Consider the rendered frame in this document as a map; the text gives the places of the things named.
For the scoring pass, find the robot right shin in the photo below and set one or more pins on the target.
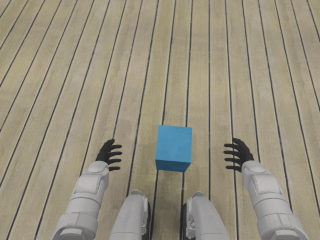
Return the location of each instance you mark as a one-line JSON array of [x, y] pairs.
[[190, 229]]

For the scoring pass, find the carton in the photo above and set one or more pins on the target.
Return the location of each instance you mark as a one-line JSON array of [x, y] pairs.
[[173, 148]]

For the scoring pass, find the robot right forearm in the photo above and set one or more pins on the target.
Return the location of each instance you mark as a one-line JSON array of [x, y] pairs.
[[275, 218]]

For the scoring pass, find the right robot thigh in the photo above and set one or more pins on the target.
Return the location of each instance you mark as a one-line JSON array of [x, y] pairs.
[[208, 224]]

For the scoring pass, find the robot right hand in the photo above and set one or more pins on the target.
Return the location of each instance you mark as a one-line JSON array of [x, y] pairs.
[[244, 154]]

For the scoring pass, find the robot left hand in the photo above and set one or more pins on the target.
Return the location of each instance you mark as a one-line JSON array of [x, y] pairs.
[[105, 154]]

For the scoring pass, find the robot left forearm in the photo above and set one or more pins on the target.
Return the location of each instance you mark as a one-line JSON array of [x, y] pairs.
[[79, 222]]

